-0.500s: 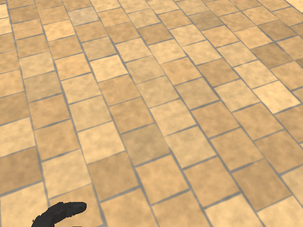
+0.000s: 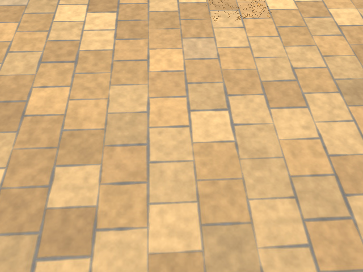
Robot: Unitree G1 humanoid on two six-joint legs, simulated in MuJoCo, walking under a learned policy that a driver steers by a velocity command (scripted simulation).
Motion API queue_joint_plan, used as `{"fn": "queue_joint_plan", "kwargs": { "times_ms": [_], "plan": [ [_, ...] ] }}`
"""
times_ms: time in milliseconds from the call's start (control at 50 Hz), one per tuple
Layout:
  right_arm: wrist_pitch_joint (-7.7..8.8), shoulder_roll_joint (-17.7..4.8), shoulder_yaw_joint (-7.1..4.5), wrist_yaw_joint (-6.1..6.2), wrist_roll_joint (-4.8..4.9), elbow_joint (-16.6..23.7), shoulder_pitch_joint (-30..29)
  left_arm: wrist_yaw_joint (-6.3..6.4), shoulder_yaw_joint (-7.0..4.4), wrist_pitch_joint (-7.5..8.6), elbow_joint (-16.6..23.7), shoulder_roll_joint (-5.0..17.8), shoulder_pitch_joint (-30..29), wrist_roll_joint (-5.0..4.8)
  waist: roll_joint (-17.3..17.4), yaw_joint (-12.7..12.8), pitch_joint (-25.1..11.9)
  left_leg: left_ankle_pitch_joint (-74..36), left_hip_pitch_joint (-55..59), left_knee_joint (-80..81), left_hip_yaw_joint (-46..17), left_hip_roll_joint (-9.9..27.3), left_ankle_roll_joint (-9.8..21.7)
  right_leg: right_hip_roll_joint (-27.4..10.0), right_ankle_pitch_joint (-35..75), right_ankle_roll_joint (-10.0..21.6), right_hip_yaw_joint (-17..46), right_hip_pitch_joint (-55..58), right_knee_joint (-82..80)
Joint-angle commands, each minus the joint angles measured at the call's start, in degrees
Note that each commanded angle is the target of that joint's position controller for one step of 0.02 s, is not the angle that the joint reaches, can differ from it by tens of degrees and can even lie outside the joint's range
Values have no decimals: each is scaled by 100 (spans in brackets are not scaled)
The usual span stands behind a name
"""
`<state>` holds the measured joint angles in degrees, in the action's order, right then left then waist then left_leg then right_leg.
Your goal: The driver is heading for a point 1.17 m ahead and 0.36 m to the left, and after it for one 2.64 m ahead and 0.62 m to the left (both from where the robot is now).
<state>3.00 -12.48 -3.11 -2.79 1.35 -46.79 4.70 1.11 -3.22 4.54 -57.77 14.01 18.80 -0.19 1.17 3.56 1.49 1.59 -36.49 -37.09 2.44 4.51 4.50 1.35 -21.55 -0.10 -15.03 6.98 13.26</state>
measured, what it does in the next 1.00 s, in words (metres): walks ahead, turning left: left foot, then right foot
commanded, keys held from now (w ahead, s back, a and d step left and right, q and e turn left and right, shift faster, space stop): w+q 1.00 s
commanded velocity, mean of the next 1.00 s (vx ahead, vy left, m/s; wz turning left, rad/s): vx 0.50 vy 0.00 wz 0.58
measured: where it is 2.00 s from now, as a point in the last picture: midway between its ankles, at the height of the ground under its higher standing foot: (99, 145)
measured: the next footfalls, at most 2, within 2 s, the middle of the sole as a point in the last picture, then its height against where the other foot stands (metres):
left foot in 0.06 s outside the picture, level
right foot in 0.56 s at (207, 254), level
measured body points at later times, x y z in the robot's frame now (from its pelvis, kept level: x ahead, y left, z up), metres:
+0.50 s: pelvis +0.30 +0.03 +0.01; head +0.33 +0.05 +0.46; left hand +0.46 +0.32 -0.08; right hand +0.41 -0.25 -0.10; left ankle +0.17 +0.10 -0.73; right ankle +0.50 -0.07 -0.70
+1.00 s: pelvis +0.54 +0.11 +0.01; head +0.57 +0.13 +0.46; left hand +0.39 +0.36 -0.12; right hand +0.86 +0.04 -0.07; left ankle +0.60 +0.32 -0.69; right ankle +0.50 -0.06 -0.73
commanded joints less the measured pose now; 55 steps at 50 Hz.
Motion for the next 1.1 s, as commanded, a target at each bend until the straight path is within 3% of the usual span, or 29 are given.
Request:
{"fn": "queue_joint_plan", "kwargs": {
  "times_ms": [20,40,60,80,100,120,140,160,180,220,280,360,440,500,540,560,580,600,620,640,660,740,900,980,1020,1040,1060,1080,1100],
  "plan": [
    [56,-614,-192,-106,28,576,-49,82,-254,-106,311,1178,-45,-35,-649,-437,-76,801,534,12,537,-520,302,-1785,6452,670,219,109,1164],
    [45,-882,-334,-95,47,446,672,98,-266,-147,378,1238,-177,-44,-688,-857,-485,770,1531,196,584,-754,480,-1688,6796,562,155,-146,2167],
    [21,-1291,-549,-2,45,227,1631,103,-239,-133,472,1208,-263,-56,-457,-1353,-977,481,3149,616,162,-741,739,-1444,5864,330,110,-1090,3624],
    [-14,-1944,-703,119,24,142,2031,10,-26,-10,717,467,201,127,973,-984,-1556,664,5301,678,-2469,771,1545,-632,1285,-3,243,-3508,5812],
    [59,-1851,-611,100,-47,296,2059,-101,59,281,914,413,118,-9,985,-867,-2419,1329,6201,1797,-5188,1635,2291,193,-1285,-31,1635,-4766,6959],
    [105,-1406,-486,87,-118,272,1999,-167,-73,458,1106,849,-682,-238,486,-1115,-1850,1145,5925,2034,-4459,1406,1846,-176,-831,152,2116,-5376,7014],
    [150,-1177,-425,94,-79,318,1610,-168,-58,529,1197,828,-892,-270,214,-910,-1165,665,5068,2031,-3533,1175,1596,-440,-275,258,2056,-5405,6547],
    [168,-994,-366,88,-55,438,1137,-118,-85,517,1112,805,-868,-154,-228,-608,-761,86,4132,2082,-2851,899,1403,-670,52,224,2007,-5036,6032],
    [174,-839,-309,102,-82,541,847,-89,-149,437,1079,870,-749,-67,-209,-390,-573,-364,3458,2193,-2408,702,1292,-826,253,160,2003,-4588,5634],
    [181,-873,-300,146,-81,609,771,-89,-178,264,1137,781,-618,18,-101,-197,-476,-756,2809,2396,-2115,509,1289,-887,440,-24,1947,-4154,5180],
    [188,-1137,-365,271,-53,582,1051,-42,-144,153,1360,611,-1085,107,15,-267,-274,-1079,2384,2496,-1715,322,1247,-768,1128,-304,1793,-4250,4193],
    [116,-1169,-374,357,-18,545,1382,-83,-63,195,1647,446,-1975,52,331,-615,-140,-272,2232,2369,-1519,4,876,-392,2496,-325,1738,-3938,2332],
    [72,-1159,-375,372,19,458,1653,-179,-96,276,1879,639,-2373,-32,480,-756,-133,227,2598,2016,-2020,225,744,-215,2637,-218,1874,-3676,1611],
    [14,-1163,-385,428,-3,507,1583,-241,-180,378,1887,873,-2140,-46,652,-557,-182,160,2991,1505,-2518,426,645,-190,1949,-21,1947,-3342,1381],
    [-6,-927,-296,419,-32,633,1414,-206,-312,442,1660,1107,-1156,26,628,-48,-707,-305,2775,502,-2368,15,388,-316,1888,287,1915,-1877,1144],
    [7,-620,-170,396,-131,771,1429,-159,-392,439,1583,1428,-248,100,2,300,-1544,527,2014,-1111,-1859,-386,161,-1285,1605,626,2834,-347,1272],
    [71,-275,-67,381,64,929,2364,-181,-497,357,1375,1852,240,152,-2120,-149,-2185,3283,-131,-2956,-1227,-1124,-213,-2568,530,1617,5630,1467,725],
    [66,-930,-157,406,149,756,2353,-210,-379,333,1468,1274,109,12,-1546,-19,-1851,3186,-877,-3761,-1403,-627,-270,-2617,-744,1546,6088,1300,466],
    [29,-1266,-248,403,98,822,1688,-184,-273,288,1563,876,-162,-13,-918,148,-1101,2621,-1043,-3913,-1289,-418,-298,-2345,-666,1252,5061,575,390],
    [-2,-1230,-258,412,24,893,1358,-178,-221,239,1596,795,-472,38,-501,45,-671,2179,-817,-3780,-1098,-201,-327,-2090,69,1085,4262,-204,299],
    [-7,-1149,-271,396,-42,971,1149,-176,-185,208,1558,686,-653,64,-480,-58,-340,1911,-670,-3493,-1078,-47,-333,-1860,687,1036,3725,-781,167],
    [-124,-735,-222,312,41,1125,1152,-169,-209,282,1395,740,-660,42,-696,-267,-151,1513,-360,-2928,-872,236,-354,-1619,1703,1086,2517,-1390,-322],
    [-65,-546,-116,118,0,1491,60,-98,-298,170,1187,1111,-433,11,-461,50,104,-301,-368,-775,-397,164,-372,-1516,2667,914,1029,-991,-411],
    [-67,-568,-109,-22,27,1754,-456,-92,-345,32,1063,1316,-152,-88,-477,164,317,75,-296,-114,-58,17,-186,-1743,3074,803,744,-429,-205],
    [-82,-704,-178,-52,-5,1817,-353,-72,-382,-39,1046,1461,-142,-148,-606,-30,162,671,208,62,180,-268,34,-1801,4631,719,569,-230,326],
    [-98,-827,-249,-42,-31,1783,-64,-54,-402,-72,1035,1553,-132,-176,-712,-255,-68,968,722,116,306,-488,170,-1801,5594,686,495,-190,852],
    [-109,-1031,-380,-17,-34,1600,673,-37,-392,-109,1028,1570,-189,-193,-657,-723,-465,791,1728,464,387,-729,356,-1688,6077,593,361,-358,1783],
    [-136,-1334,-550,77,-22,1315,1628,-20,-309,-99,1033,1390,-156,-152,-448,-1194,-954,359,3347,684,153,-748,557,-1489,5462,411,256,-1241,3031],
    [-160,-1865,-639,203,-28,1167,2162,-69,-89,-31,1240,722,58,115,854,-1054,-1477,190,5261,661,-2013,673,1071,-932,1376,139,251,-3327,5059]
  ]
}}
Keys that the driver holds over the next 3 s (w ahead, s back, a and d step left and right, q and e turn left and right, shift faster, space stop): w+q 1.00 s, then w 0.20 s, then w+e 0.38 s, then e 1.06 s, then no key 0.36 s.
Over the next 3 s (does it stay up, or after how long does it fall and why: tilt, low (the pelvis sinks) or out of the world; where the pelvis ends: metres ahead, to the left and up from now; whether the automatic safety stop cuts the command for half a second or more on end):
stays up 1.00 0.40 0.01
